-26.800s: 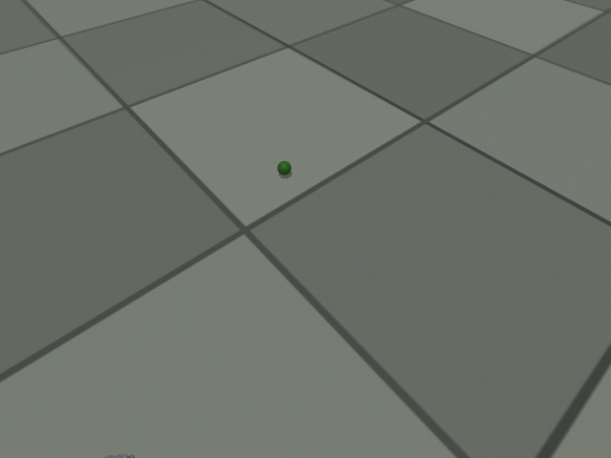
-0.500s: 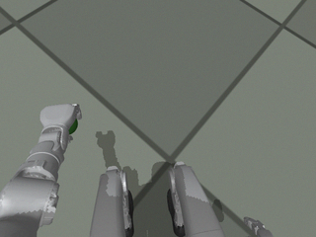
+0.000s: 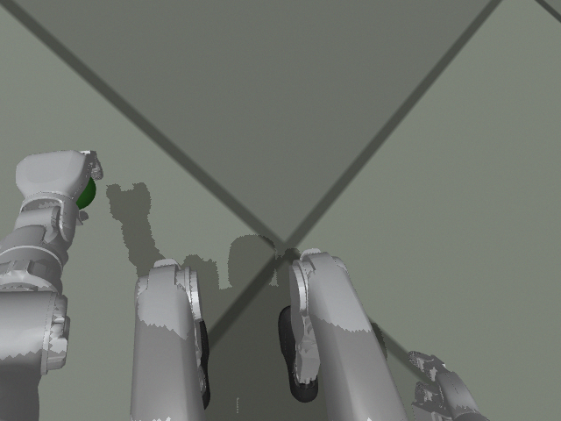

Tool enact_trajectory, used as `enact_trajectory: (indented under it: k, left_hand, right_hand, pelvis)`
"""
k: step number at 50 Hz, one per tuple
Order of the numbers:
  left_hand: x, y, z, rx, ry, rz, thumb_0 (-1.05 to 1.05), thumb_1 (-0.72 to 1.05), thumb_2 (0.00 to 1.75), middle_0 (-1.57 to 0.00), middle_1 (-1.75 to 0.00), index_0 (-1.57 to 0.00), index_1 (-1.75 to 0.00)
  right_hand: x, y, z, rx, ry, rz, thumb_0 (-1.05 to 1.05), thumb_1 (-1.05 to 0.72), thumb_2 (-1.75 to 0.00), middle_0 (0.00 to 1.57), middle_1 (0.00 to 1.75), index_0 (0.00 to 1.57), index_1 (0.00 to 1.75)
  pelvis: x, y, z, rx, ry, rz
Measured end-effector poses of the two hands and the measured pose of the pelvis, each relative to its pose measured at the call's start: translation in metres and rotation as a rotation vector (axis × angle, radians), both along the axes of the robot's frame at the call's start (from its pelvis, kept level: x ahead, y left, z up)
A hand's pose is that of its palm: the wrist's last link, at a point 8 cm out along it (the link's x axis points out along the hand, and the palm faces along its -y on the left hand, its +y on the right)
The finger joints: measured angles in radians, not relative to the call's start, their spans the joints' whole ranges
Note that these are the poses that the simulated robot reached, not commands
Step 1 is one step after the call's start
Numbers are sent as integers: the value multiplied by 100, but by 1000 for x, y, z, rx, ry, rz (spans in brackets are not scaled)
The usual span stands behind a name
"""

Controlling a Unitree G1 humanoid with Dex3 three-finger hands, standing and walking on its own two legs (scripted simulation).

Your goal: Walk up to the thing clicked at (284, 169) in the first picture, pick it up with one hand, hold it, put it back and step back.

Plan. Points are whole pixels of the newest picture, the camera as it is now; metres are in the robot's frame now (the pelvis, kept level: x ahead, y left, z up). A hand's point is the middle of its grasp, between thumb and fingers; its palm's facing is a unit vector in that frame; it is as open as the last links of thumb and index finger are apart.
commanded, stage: crouch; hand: left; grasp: from above
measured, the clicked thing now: (71, 189) +0.44 +0.29 -0.19
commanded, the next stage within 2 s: lower in 0.60 s
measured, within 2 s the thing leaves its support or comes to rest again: neither
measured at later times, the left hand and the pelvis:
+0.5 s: hand (87, 201) +0.43 +0.29 -0.24, palm faces -0.45 -0.07 -0.89, open 8.5 cm; pelvis -0.01 +0.00 -0.07, yaw -2 degrees
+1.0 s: hand (97, 208) +0.43 +0.29 -0.30, palm faces -0.48 -0.09 -0.87, open 8.4 cm; pelvis -0.01 -0.01 -0.11, yaw -4 degrees
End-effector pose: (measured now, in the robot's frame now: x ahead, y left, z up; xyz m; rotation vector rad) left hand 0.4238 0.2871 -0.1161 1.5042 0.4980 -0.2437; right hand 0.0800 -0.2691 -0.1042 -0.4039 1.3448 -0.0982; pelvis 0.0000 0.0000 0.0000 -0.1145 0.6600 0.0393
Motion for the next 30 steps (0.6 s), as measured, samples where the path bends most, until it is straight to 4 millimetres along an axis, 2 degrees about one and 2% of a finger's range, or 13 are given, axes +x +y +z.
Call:
enact_trajectory:
  k: [7,17,23,30]
  left_hand:
    - [2,-2,-24,-20,6,-12,0,12,60,-65,-72,-76,-68]
    - [6,-1,-55,-12,-3,-16,0,14,56,-65,-71,-76,-67]
    - [10,1,-67,-7,-4,-4,0,14,55,-65,-71,-76,-67]
    - [14,3,-76,3,8,4,-1,14,54,-66,-70,-77,-66]
  right_hand:
    - [-10,1,-21,23,36,9,0,-91,-90,20,30,21,30]
    - [-38,-2,-51,20,74,-12,0,-91,-90,20,30,21,30]
    - [-50,-2,-63,16,93,-19,0,-91,-90,20,30,21,30]
    - [-52,-2,-73,17,99,-13,0,-91,-90,20,30,21,30]
  pelvis:
    - [-3,-2,-21,-3,-16,-14]
    - [-12,-3,-55,-7,-46,-29]
    - [-15,-3,-70,-8,-57,-36]
    - [-13,-5,-80,-8,-65,-40]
